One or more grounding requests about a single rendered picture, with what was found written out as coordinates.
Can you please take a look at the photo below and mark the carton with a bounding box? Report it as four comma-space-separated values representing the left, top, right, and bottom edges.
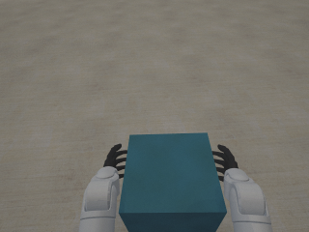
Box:
119, 132, 227, 232

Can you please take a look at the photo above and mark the robot left hand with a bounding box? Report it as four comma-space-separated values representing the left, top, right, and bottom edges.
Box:
103, 143, 127, 179

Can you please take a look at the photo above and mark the robot right hand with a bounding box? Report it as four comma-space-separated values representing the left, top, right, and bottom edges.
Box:
212, 144, 239, 182

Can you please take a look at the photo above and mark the robot left forearm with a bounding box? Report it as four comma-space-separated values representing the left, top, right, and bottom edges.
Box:
78, 166, 120, 232

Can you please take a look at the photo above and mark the robot right forearm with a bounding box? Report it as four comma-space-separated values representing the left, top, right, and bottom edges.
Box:
223, 168, 273, 232

